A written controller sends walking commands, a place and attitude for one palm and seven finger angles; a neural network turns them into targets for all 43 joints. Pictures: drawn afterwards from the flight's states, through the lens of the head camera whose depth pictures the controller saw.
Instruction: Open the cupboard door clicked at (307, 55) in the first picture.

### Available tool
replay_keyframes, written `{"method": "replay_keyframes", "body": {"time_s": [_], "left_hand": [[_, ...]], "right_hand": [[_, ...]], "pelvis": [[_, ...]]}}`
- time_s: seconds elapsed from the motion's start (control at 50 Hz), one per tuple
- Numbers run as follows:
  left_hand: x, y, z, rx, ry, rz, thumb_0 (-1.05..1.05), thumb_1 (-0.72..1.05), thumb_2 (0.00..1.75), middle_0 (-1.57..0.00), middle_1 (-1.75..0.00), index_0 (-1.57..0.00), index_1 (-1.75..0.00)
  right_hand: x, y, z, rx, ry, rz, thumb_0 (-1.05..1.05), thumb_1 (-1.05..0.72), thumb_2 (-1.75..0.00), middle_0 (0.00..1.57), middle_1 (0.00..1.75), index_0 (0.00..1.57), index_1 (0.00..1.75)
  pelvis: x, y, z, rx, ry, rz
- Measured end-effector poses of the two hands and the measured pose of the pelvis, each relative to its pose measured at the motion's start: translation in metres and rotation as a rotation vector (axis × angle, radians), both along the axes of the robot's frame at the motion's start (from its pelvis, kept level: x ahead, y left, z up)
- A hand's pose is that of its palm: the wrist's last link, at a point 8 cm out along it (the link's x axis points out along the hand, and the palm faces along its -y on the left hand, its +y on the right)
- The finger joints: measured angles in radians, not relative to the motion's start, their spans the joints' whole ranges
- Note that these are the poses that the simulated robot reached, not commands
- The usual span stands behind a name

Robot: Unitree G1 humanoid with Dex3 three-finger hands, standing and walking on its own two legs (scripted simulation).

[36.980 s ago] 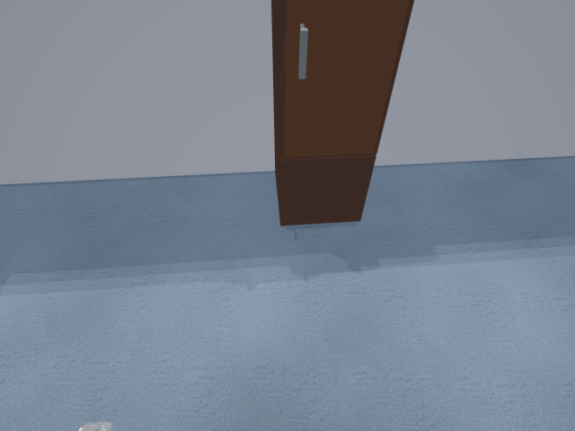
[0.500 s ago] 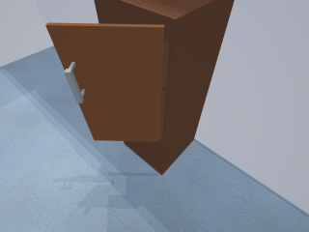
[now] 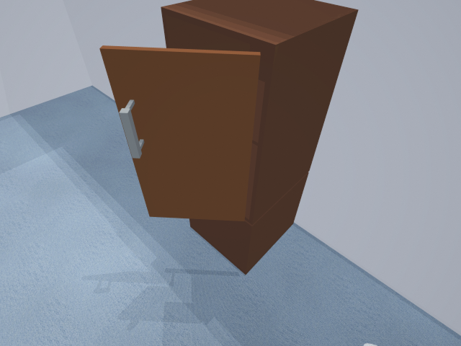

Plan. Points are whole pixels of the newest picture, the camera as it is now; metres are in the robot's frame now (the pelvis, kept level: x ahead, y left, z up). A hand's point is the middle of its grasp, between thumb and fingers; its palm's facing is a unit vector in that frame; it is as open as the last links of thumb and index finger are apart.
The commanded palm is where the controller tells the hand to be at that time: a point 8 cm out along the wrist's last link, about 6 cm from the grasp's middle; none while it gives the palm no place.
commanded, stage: look again from close up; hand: left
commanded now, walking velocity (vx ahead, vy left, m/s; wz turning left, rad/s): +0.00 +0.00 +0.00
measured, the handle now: (133, 129) +0.58 +0.29 +0.06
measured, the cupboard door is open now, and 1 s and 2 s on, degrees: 40 40 40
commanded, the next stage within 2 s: shuffle to correct the standing spot in 0.06 s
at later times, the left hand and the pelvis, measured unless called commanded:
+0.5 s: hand out of the picture -0.03 +0.22 -0.18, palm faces +0.02 -0.98 -0.18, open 7.4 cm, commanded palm none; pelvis +0.00 +0.04 +0.00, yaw -1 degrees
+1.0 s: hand out of the picture +0.05 +0.22 -0.17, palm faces -0.02 -0.98 -0.21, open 7.3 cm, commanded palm none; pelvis +0.04 +0.05 +0.00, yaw -4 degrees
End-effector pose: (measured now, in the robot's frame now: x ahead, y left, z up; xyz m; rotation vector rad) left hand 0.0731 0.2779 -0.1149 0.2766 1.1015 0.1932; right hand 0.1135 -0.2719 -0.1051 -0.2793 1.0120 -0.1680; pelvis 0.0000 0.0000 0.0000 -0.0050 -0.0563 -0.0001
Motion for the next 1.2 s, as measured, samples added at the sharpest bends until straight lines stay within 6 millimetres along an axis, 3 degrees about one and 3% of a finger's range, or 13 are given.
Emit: {"method": "replay_keyframes", "body": {"time_s": [0.12,0.28,0.44,0.56,0.72,0.84,0.88,1.2], "left_hand": [[-0.01,0.006,0.002,0.0,0.018,-0.012,0.01,0.91,0.9,-0.2,-0.3,-0.2,-0.3],[-0.05,-0.001,-0.012,-0.038,0.132,0.013,0.01,0.91,0.9,-0.2,-0.3,-0.2,-0.3],[-0.098,-0.013,-0.033,-0.124,0.287,0.075,0.01,0.91,0.9,-0.2,-0.3,-0.2,-0.3],[-0.104,-0.008,-0.038,-0.151,0.373,0.074,0.01,0.91,0.9,-0.2,-0.3,-0.2,-0.3],[-0.048,-0.011,-0.03,-0.135,0.277,0.034,0.01,0.91,0.9,-0.2,-0.3,-0.19,-0.3],[-0.024,-0.01,-0.023,-0.106,0.247,0.026,0.03,0.94,0.9,-0.2,-0.3,-0.2,-0.3],[-0.021,-0.009,-0.023,-0.102,0.243,0.021,0.03,0.95,0.9,-0.2,-0.3,-0.2,-0.3],[-0.039,-0.001,-0.029,-0.111,0.229,0.002,0.01,0.92,0.9,-0.2,-0.3,-0.2,-0.3]], "right_hand": [[-0.025,0.008,-0.004,0.014,0.053,-0.001,0.0,-0.91,-0.9,0.2,0.3,0.2,0.3],[-0.084,0.024,-0.02,0.047,0.216,-0.048,0.0,-0.91,-0.9,0.2,0.3,0.2,0.3],[-0.143,0.059,-0.033,0.086,0.392,-0.119,0.0,-0.91,-0.9,0.2,0.3,0.2,0.3],[-0.163,0.092,-0.034,0.114,0.442,-0.185,0.0,-0.91,-0.9,0.2,0.3,0.2,0.29],[-0.159,0.125,-0.044,0.191,0.462,-0.219,0.0,-0.91,-0.9,0.2,0.3,0.2,0.3],[-0.124,0.14,-0.047,0.233,0.416,-0.214,0.0,-0.91,-0.9,0.2,0.3,0.2,0.29],[-0.112,0.141,-0.046,0.232,0.388,-0.205,0.01,-0.91,-0.9,0.2,0.3,0.2,0.29],[-0.097,0.105,-0.042,0.139,0.275,-0.149,0.01,-0.92,-0.9,0.2,0.3,0.2,0.29]], "pelvis": [[-0.01,0.005,0.003,-0.002,0.003,0.0],[-0.016,0.013,0.004,-0.004,0.009,0.001],[-0.005,0.031,-0.002,-0.009,0.016,-0.004],[0.01,0.048,-0.004,0.001,0.024,-0.035],[0.028,0.053,-0.002,0.028,0.026,-0.054],[0.04,0.053,0.003,0.015,0.023,-0.062],[0.041,0.053,0.003,0.013,0.027,-0.066],[0.019,0.06,-0.004,0.0,0.033,-0.051]]}}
